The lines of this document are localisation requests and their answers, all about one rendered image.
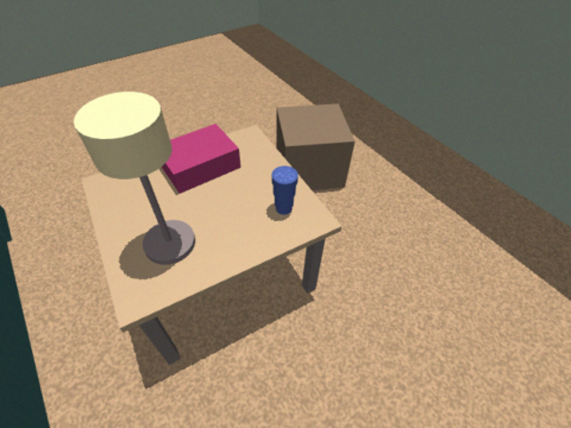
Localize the desk lamp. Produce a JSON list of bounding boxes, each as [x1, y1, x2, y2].
[[74, 92, 195, 265]]

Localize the sofa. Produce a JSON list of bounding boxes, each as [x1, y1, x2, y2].
[[0, 205, 50, 428]]

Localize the coffee table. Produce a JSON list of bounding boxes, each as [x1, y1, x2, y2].
[[81, 125, 342, 365]]

